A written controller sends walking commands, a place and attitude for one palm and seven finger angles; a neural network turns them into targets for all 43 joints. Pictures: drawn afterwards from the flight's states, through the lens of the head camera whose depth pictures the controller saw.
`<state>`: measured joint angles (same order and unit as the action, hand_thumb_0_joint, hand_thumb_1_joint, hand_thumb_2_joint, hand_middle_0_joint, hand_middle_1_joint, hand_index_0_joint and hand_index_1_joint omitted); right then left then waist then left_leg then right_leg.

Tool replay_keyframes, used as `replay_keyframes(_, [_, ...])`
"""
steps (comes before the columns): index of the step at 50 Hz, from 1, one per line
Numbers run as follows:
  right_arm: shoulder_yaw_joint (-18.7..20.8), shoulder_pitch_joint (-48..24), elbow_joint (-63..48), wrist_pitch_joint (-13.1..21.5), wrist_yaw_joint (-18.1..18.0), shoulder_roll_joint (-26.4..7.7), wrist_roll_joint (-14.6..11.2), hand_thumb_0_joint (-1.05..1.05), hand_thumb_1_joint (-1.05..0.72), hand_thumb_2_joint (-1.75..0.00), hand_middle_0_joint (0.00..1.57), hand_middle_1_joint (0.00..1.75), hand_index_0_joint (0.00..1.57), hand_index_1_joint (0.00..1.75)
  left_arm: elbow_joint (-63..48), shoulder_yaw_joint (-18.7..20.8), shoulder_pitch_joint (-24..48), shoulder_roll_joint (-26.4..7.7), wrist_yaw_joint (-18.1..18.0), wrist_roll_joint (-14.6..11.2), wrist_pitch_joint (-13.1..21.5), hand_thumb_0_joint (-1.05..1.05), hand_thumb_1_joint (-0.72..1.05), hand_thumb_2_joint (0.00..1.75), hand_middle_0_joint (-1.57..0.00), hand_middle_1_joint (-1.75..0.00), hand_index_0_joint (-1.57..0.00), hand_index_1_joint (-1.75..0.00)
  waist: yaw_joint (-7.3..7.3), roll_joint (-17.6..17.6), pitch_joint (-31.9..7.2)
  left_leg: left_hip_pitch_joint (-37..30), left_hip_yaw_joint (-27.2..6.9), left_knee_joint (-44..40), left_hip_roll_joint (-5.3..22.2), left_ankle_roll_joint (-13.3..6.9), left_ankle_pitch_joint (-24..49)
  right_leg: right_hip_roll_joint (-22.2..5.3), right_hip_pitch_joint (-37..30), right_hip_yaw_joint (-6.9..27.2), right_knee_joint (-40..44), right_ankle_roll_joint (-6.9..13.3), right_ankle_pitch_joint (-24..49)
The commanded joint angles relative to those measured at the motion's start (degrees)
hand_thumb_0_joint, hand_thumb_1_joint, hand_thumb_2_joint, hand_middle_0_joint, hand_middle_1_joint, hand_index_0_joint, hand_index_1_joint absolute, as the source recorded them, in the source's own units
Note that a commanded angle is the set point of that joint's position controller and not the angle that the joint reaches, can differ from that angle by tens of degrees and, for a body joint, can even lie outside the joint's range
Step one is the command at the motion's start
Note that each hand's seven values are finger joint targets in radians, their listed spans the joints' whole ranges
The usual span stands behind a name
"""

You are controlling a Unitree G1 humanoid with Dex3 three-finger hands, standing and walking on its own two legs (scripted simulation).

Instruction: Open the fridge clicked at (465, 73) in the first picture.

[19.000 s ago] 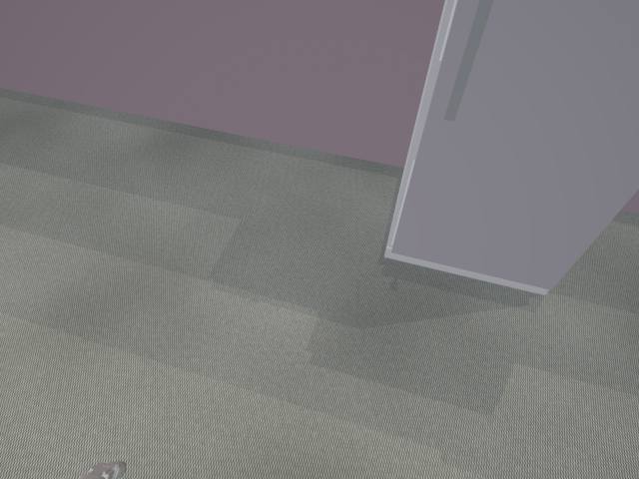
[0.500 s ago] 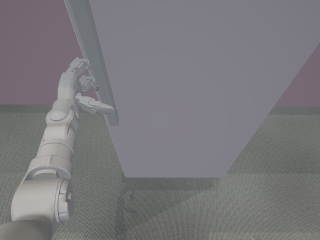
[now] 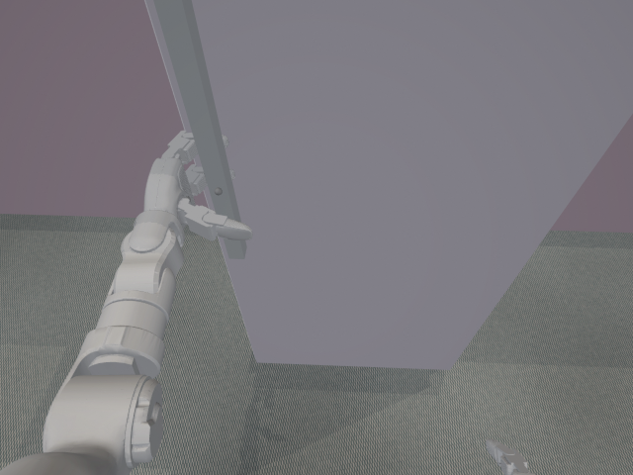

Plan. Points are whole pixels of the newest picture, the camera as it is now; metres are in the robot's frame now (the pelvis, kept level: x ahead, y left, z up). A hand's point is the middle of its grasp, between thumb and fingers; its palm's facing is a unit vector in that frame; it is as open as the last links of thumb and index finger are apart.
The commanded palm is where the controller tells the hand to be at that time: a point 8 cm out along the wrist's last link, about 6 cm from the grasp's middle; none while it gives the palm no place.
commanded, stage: slide the fingers in behind the handle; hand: left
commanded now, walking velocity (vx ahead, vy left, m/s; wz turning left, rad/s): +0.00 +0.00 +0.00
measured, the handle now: (212, 128) +0.49 +0.15 +0.19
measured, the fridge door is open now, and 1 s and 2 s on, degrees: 0 0 0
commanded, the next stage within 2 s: grip the handle and tug to test in 0.92 s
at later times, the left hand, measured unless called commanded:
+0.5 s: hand (232, 189) +0.44 +0.13 +0.13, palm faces +0.02 -1.00 -0.02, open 14.1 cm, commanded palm +0.41 +0.17 +0.13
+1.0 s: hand (232, 188) +0.44 +0.13 +0.13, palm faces +0.01 -1.00 -0.02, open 14.0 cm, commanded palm +0.42 +0.17 +0.13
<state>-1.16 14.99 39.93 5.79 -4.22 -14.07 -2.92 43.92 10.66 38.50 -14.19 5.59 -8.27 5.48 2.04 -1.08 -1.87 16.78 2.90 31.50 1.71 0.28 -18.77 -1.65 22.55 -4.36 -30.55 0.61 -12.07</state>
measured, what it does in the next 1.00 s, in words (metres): stands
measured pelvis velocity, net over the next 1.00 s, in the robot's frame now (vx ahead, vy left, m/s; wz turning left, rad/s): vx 0.00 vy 0.00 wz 0.00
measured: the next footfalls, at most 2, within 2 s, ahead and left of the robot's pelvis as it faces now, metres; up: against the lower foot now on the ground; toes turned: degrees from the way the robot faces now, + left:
none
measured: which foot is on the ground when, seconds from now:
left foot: down 0.00-1.00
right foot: down 0.00-1.00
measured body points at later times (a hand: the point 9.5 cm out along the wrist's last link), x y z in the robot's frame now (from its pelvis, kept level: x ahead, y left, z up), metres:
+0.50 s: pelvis -0.01 +0.00 +0.00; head +0.03 -0.01 +0.45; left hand +0.43 +0.18 +0.13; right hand +0.08 -0.26 -0.12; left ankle -0.03 +0.12 -0.73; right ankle +0.04 -0.11 -0.73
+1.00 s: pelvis +0.00 +0.00 +0.00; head +0.03 +0.00 +0.45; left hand +0.44 +0.18 +0.13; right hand +0.09 -0.26 -0.12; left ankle -0.03 +0.12 -0.73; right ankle +0.04 -0.11 -0.73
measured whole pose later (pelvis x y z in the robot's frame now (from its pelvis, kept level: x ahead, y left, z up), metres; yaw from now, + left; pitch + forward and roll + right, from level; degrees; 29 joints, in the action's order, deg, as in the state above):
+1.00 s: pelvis +0.00 +0.00 +0.00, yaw +0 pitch +5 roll +0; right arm -0.6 16.9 41.9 7.0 -3.6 -14.1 -2.4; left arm 50.2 9.2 43.3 -13.6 2.5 -7.6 8.4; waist 2.9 -0.9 -1.6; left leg 19.1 2.7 32.5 1.5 0.2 -18.6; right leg -1.8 24.7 -4.4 -31.2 0.6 -11.8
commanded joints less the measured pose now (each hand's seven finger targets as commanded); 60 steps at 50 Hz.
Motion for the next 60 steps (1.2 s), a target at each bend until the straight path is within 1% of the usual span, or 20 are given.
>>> replay_keyframes(1, [2.69,-0.73,-5.83,2.32,-0.68,-8.09,-0.13,0.00,-0.90,-0.90,0.20,0.30,0.20,0.30,-11.66,2.29,28.68,-11.33,-0.52,-0.54,3.26,0.00,-0.50,0.30,-0.30,-1.20,-0.30,-1.20,1.37,2.67,-16.33,0.10,-1.90,-3.93,-1.90,-0.87,12.49,1.23,-12.68,2.58,2.43,0.28,12.91])
replay_keyframes(5, [2.69,-0.46,-5.57,2.49,-0.89,-8.19,0.00,0.00,-0.90,-0.90,0.20,0.30,0.20,0.30,-11.03,2.70,30.99,-12.57,-0.41,-0.22,4.55,0.00,-0.50,0.30,-0.30,-1.20,-0.30,-1.20,1.34,1.40,-18.13,-0.22,-2.17,-3.63,-2.11,-0.87,12.28,1.28,-13.19,2.79,1.90,0.57,12.34])
replay_keyframes(7, [2.74,-0.44,-5.58,2.97,-0.71,-7.57,-0.05,0.00,-0.90,-0.90,0.20,0.30,0.20,0.30,-13.27,-0.71,32.52,-8.66,-0.03,-0.48,5.54,0.00,-0.50,0.30,-0.30,-1.20,-0.30,-1.20,1.88,-1.12,-20.48,-1.94,-2.25,-3.14,-2.14,-0.70,14.14,1.43,-12.85,2.62,1.36,0.73,14.14])
replay_keyframes(9, [3.07,0.29,-5.24,3.34,-0.45,-7.71,-0.03,0.00,-0.90,-0.90,0.20,0.30,0.20,0.30,-12.34,-1.15,30.18,-7.14,0.06,-0.93,5.57,0.00,-0.50,0.30,-0.30,-1.20,-0.30,-1.20,1.72,0.38,-21.11,-2.58,-2.58,-2.88,-1.96,-0.52,15.96,1.74,-12.66,2.09,1.01,0.73,15.51])
replay_keyframes(13, [3.06,0.88,-4.55,2.89,-0.30,-8.19,-0.05,0.00,-0.90,-0.90,0.20,0.30,0.20,0.30,-8.02,1.53,28.17,-9.38,-0.94,-0.79,3.85,0.00,-0.50,0.30,-0.30,-1.20,-0.30,-1.20,1.24,3.04,-18.02,0.00,-2.45,-3.40,-1.85,-0.54,14.55,1.62,-12.32,1.96,1.49,0.57,14.44])
replay_keyframes(15, [3.05,0.81,-4.79,2.66,-0.24,-8.29,0.20,0.00,-0.90,-0.90,0.20,0.30,0.20,0.30,-9.18,1.51,29.73,-9.60,-1.78,-0.13,3.78,0.00,-0.50,0.30,-0.30,-1.20,-0.30,-1.20,1.18,2.01,-18.52,-0.18,-2.32,-3.66,-2.01,-0.57,14.48,1.48,-12.72,2.09,1.44,0.56,14.12])
replay_keyframes(21, [3.15,0.84,-4.71,2.99,-0.10,-7.86,0.32,0.00,-0.90,-0.90,0.20,0.30,0.20,0.30,-10.49,0.18,30.58,-8.15,-2.98,0.53,5.22,0.00,-0.50,0.30,-0.30,-1.20,-0.30,-1.20,1.41,2.35,-18.78,-0.45,-2.19,-3.75,-1.77,-0.65,13.83,1.66,-12.57,2.31,1.67,0.48,13.65])
replay_keyframes(23, [3.12,1.10,-4.32,3.21,-0.07,-7.62,0.28,0.00,-0.90,-0.90,0.20,0.30,0.20,0.30,-9.90,-2.12,32.88,-5.54,-2.81,0.51,5.36,0.00,-0.50,0.30,-0.30,-1.20,-0.30,-1.20,2.41,2.52,-17.64,-0.71,-2.45,-3.89,-1.77,-0.61,12.42,1.85,-11.05,2.15,2.02,0.51,11.94])
replay_keyframes(26, [3.19,0.94,-4.41,3.38,-0.08,-7.68,0.29,0.00,-0.90,-0.90,0.20,0.30,0.20,0.30,-10.47,-1.90,32.26,-5.93,-2.92,0.60,5.62,0.00,-0.50,0.30,-0.30,-1.20,-0.30,-1.20,1.92,0.76,-19.60,-1.68,-2.42,-3.69,-1.87,-0.65,13.16,1.77,-11.58,2.24,1.75,0.63,12.44])
replay_keyframes(29, [2.93,1.47,-3.62,3.43,-0.22,-7.86,0.33,0.00,-0.90,-0.90,0.20,0.30,0.20,0.30,-7.23,-0.74,33.64,-7.35,-2.80,0.49,5.40,0.00,-0.50,0.30,-0.30,-1.20,-0.30,-1.20,2.40,3.32,-17.23,0.44,-2.50,-3.94,-1.95,-0.74,10.80,1.78,-10.98,2.38,2.29,0.45,10.54])
replay_keyframes(30, [3.09,1.69,-3.53,3.29,-0.35,-8.24,0.43,0.00,-0.90,-0.90,0.20,0.30,0.20,0.30,-6.65,0.80,33.42,-9.31,-2.87,0.64,5.62,0.00,-0.50,0.30,-0.30,-1.20,-0.30,-1.20,2.24,3.92,-17.37,0.26,-2.50,-3.97,-1.90,-0.87,10.82,1.74,-11.38,2.46,2.38,0.44,10.35])
replay_keyframes(32, [2.87,1.27,-3.72,3.53,-0.26,-7.61,0.28,0.00,-0.90,-0.90,0.20,0.30,0.20,0.30,-7.16,-2.04,35.38,-6.11,-2.49,0.53,5.95,0.00,-0.50,0.30,-0.30,-1.20,-0.30,-1.20,2.71,1.12,-17.74,-0.31,-2.46,-3.69,-2.07,-0.71,10.90,1.71,-10.32,2.46,2.14,0.56,10.42])
replay_keyframes(35, [3.06,2.03,-3.38,3.53,-0.28,-8.21,0.48,0.00,-0.90,-0.90,0.20,0.30,0.20,0.30,-5.19,0.13,34.22,-8.72,-2.63,0.66,6.30,0.00,-0.50,0.30,-0.30,-1.20,-0.30,-1.20,2.42,2.93,-18.40,0.25,-2.55,-3.56,-1.99,-0.77,11.30,1.73,-11.01,2.46,1.83,0.45,10.91])
replay_keyframes(37, [3.04,1.93,-3.39,3.74,-0.13,-7.69,0.40,0.00,-0.90,-0.90,0.20,0.30,0.20,0.30,-6.28,-1.28,35.76,-6.97,-2.44,0.50,6.81,0.00,-0.50,0.30,-0.30,-1.20,-0.30,-1.20,2.56,1.32,-19.44,-0.43,-2.62,-3.35,-2.08,-0.66,12.09,1.74,-10.89,2.45,1.51,0.57,11.81])
replay_keyframes(42, [3.05,2.20,-3.32,3.73,-0.03,-7.95,0.44,0.00,-0.90,-0.90,0.20,0.30,0.20,0.30,-5.25,0.18,35.35,-8.70,-2.39,0.47,7.08,0.00,-0.50,0.30,-0.30,-1.20,-0.30,-1.20,2.44,2.26,-18.91,0.55,-2.61,-3.19,-2.03,-0.65,12.32,1.75,-11.17,2.49,1.30,0.50,12.50])
replay_keyframes(47, [3.32,2.07,-3.91,3.90,0.34,-7.66,0.46,0.00,-0.90,-0.90,0.20,0.30,0.20,0.30,-8.60,-1.73,34.42,-6.06,-2.65,0.55,7.40,0.00,-0.50,0.30,-0.30,-1.20,-0.30,-1.20,2.11,0.06,-21.31,-1.69,-2.72,-2.83,-1.96,-0.48,15.29,1.92,-11.29,2.18,0.71,0.73,14.49])
replay_keyframes(51, [3.32,2.10,-3.75,3.77,0.30,-7.84,0.36,0.00,-0.90,-0.90,0.20,0.30,0.20,0.30,-9.04,-1.83,34.00,-6.00,-2.77,0.30,6.87,0.00,-0.50,0.30,-0.30,-1.20,-0.30,-1.20,2.58,2.36,-20.04,-1.70,-2.90,-3.05,-1.64,-0.53,15.70,1.99,-11.13,1.87,0.96,0.56,14.85])
replay_keyframes(52, [3.47,2.07,-3.82,3.62,0.29,-7.97,0.37,0.00,-0.90,-0.90,0.20,0.30,0.20,0.30,-9.08,-0.53,32.39,-7.32,-2.85,0.45,6.76,0.00,-0.45,0.32,-0.30,-1.21,-0.30,-1.21,1.61,2.17,-20.78,-1.59,-2.74,-3.09,-1.70,-0.49,16.07,2.00,-11.96,2.08,0.85,0.68,15.21])
replay_keyframes(54, [3.22,1.57,-4.17,3.63,0.36,-7.54,0.28,0.00,-0.90,-0.90,0.20,0.30,0.20,0.30,-10.06,-2.53,32.85,-4.93,-2.71,0.38,6.47,0.00,-0.36,0.36,-0.32,-1.22,-0.32,-1.22,1.97,0.86,-19.85,-1.64,-2.61,-3.25,-1.81,-0.42,15.71,2.01,-11.55,1.92,1.05,0.72,14.77])
replay_keyframes(60, [3.26,1.38,-4.31,3.10,0.10,-7.74,0.36,0.00,-0.90,-0.90,0.20,0.30,0.20,0.30,-10.89,-1.47,31.01,-6.22,-2.80,0.50,5.65,0.00,-0.08,0.48,-0.35,-1.26,-0.35,-1.26,1.66,1.41,-20.01,-2.41,-2.49,-3.28,-1.75,-0.57,17.66,1.88,-12.75,2.03,1.15,0.68,16.71])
